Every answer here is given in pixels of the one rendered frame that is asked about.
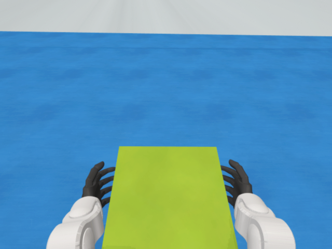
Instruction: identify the left robot forearm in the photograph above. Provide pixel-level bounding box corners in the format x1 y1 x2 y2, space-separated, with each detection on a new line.
46 196 104 249

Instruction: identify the carton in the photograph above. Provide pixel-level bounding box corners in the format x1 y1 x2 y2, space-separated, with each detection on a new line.
102 146 238 249

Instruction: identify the robot right hand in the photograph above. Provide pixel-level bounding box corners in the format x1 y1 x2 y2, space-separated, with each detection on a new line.
220 159 253 208

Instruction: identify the right robot forearm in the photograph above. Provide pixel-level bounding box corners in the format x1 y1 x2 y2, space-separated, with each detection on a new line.
234 193 296 249

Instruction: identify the robot left hand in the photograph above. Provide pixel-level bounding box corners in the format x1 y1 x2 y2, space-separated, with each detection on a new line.
82 161 115 208

